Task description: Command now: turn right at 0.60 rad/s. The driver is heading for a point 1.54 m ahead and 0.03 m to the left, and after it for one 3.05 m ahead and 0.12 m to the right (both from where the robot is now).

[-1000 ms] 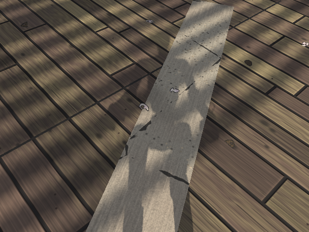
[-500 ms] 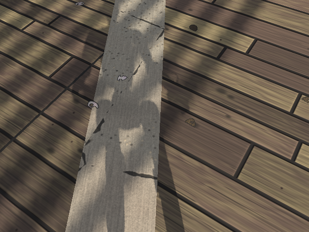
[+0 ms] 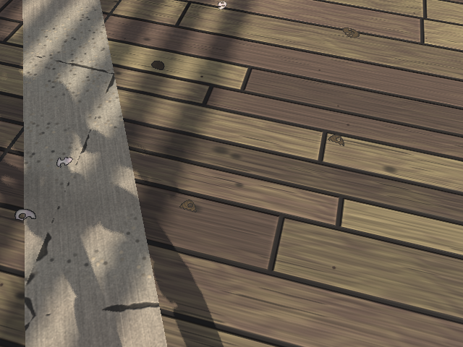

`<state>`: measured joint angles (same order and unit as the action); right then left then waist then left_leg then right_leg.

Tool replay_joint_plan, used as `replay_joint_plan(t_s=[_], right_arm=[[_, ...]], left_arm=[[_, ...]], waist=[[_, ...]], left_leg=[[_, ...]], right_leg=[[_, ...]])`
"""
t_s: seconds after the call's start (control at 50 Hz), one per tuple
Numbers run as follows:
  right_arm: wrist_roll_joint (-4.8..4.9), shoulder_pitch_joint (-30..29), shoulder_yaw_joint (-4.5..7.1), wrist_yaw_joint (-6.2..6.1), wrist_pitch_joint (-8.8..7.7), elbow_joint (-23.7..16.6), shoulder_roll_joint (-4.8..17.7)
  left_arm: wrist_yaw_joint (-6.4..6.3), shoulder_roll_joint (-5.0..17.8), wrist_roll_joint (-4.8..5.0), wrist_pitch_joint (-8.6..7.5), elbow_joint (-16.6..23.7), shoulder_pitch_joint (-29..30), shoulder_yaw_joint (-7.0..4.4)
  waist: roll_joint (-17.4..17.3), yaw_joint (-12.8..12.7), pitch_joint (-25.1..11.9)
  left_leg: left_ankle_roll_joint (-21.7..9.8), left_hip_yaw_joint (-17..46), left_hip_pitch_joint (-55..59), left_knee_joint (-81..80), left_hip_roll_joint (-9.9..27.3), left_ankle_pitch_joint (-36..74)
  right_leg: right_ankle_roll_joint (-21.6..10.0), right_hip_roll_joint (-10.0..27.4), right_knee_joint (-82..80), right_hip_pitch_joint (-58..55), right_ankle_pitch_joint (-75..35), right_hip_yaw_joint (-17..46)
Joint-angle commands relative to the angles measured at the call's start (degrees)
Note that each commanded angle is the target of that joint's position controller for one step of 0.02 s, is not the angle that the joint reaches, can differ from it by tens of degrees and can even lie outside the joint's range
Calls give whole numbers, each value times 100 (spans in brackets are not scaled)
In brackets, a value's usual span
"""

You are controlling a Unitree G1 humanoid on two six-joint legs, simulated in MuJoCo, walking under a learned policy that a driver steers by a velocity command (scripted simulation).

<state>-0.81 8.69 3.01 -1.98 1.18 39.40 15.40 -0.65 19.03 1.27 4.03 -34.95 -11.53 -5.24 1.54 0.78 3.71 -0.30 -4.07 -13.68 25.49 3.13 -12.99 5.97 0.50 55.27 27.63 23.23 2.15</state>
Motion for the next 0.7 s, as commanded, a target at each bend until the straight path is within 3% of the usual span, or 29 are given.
replay_joint_plan(t_s=[0.02,0.08,0.12,0.14,0.16,0.18,0.2,0.22,0.24,0.26,0.3,0.34,0.38,0.44,0.5,0.56,0.6,0.62,0.64,0.66,0.68,0.7], right_arm=[[62,-76,385,25,-25,-309,1246],[192,-95,425,80,-51,-245,1318],[293,-67,397,88,-81,-162,1173],[191,245,333,116,-110,-60,919],[-198,199,154,156,-126,-350,469],[-74,-421,245,86,-144,-502,789],[75,-567,309,51,-119,-506,973],[92,-503,336,21,-102,-454,994],[43,-435,358,-20,-85,-366,1006],[13,-282,369,-23,-70,-318,1014],[55,-48,343,18,-71,-208,896],[100,-31,284,70,-88,-185,775],[130,-318,233,138,-145,-288,716],[158,-509,211,233,-304,-366,749],[190,-494,189,301,-460,-367,734],[242,-164,163,350,-576,-271,679],[233,413,166,344,-610,-39,665],[240,829,178,316,-624,49,742],[197,1237,232,276,-638,80,1120],[138,1674,392,342,-643,160,1644],[158,1583,291,370,-676,112,1311],[142,1416,225,355,-691,41,1106]], left_arm=[[75,314,-9,-95,619,381,-30],[145,396,6,-45,604,234,-86],[149,455,-4,-39,452,-170,-164],[89,780,-3,-53,417,-413,-279],[-14,1518,-42,-89,574,-494,-409],[62,1327,-264,-236,615,-577,-338],[89,1143,-270,-346,547,-389,-269],[58,979,-164,-394,490,-89,-229],[23,823,-70,-385,511,128,-171],[-15,758,-41,-363,521,335,-117],[-72,631,-116,-345,503,402,-43],[-92,575,-91,-360,372,145,-23],[-80,633,-83,-395,260,-42,-20],[-41,746,-119,-469,115,-130,-26],[29,843,-74,-539,-10,-237,-32],[91,806,-26,-557,-84,-178,5],[113,589,-69,-574,-128,-146,81],[121,337,-124,-608,-127,-85,163],[135,-36,-178,-679,9,24,266],[89,227,-62,-801,303,246,189],[68,622,15,-888,302,354,77],[99,643,35,-954,248,361,57]], waist=[[-1273,191,-800],[-1270,82,-778],[-1024,-169,-829],[-206,-189,-952],[1766,2,-1000],[1293,-529,-1316],[816,-439,-1036],[646,-265,-821],[499,-186,-759],[541,-63,-762],[599,12,-962],[594,-114,-1025],[800,-310,-742],[798,-418,-379],[664,-466,-192],[522,-248,-162],[375,25,-316],[199,205,-420],[-773,265,-499],[-1886,388,-422],[-1341,394,-85],[-1083,300,80]], left_leg=[[-1234,755,955,-560,1386,2445],[-1095,650,925,-315,1495,2333],[-660,287,500,306,1301,1812],[-175,-188,-312,1244,950,841],[443,-504,-2151,3116,125,-2503],[503,474,-2490,4071,-197,-2762],[444,684,-2563,4398,-75,-2329],[392,753,-2599,4279,-1,-1804],[404,799,-2571,4124,40,-1451],[462,757,-2352,4124,-13,-1140],[548,657,-1973,4049,-120,-768],[539,548,-1921,3300,-104,-476],[462,524,-1928,2572,-102,-363],[311,529,-1712,1676,-88,-440],[134,434,-1338,1145,-136,-583],[-101,272,-606,530,-219,-271],[-244,230,378,247,-326,-95],[-382,629,935,145,-58,-283],[-816,2091,1525,-521,819,-1035],[-1736,4339,1913,-1361,1774,-2134],[-1877,4700,1864,-1522,1888,-2597],[-1710,4233,1826,-1494,1647,-2393]], right_leg=[[-75,71,-827,-123,-4,-348],[-321,13,-1798,-616,-347,-518],[-668,-177,-3036,-1582,-1345,-606],[-934,198,-3380,-2554,-2581,112],[-1776,1821,-3173,-3464,-5071,2332],[-2686,2233,-3363,-2896,-4699,2805],[-2522,1893,-3464,-2707,-4150,2292],[-2194,1551,-3476,-2529,-3658,1919],[-1978,1350,-3472,-2443,-3431,1751],[-1927,1233,-3472,-2248,-3643,1562],[-1932,1099,-3477,-2147,-3840,1330],[-1898,948,-3741,-2258,-1991,1345],[-1906,975,-4113,-2181,-57,1705],[-1926,1116,-4286,-2037,349,1955],[-1961,1148,-4261,-1802,533,2049],[-1889,1099,-4106,-1434,712,2017],[-1680,873,-3706,-956,751,1710],[-1471,672,-3138,-574,617,1394],[-1049,47,-1608,226,303,518],[-747,-405,-143,1492,911,-42],[-732,-130,576,2093,993,283],[-769,60,785,2254,432,380]])
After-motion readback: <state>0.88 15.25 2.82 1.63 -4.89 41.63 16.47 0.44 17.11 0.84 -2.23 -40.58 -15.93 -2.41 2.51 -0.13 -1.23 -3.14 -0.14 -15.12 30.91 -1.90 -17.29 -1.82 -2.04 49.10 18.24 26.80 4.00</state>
